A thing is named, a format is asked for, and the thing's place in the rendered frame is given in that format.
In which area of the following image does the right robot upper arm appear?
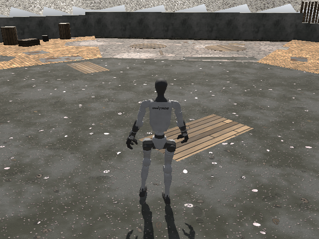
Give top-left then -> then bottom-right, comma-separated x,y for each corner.
171,100 -> 184,127

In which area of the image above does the robot torso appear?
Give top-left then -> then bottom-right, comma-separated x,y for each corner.
149,99 -> 172,149

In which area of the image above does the left robot forearm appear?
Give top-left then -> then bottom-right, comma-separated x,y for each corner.
128,120 -> 140,139

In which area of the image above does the left robot upper arm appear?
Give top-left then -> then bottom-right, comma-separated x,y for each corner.
135,100 -> 150,127

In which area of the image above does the robot left hand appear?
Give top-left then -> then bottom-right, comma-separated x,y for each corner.
126,138 -> 138,149

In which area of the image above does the right robot forearm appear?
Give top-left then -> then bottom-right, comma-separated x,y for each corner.
179,120 -> 187,136

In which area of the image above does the left robot foot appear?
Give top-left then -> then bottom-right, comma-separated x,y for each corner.
139,185 -> 147,197

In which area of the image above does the robot right hand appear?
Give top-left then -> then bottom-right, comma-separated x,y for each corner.
177,134 -> 189,143

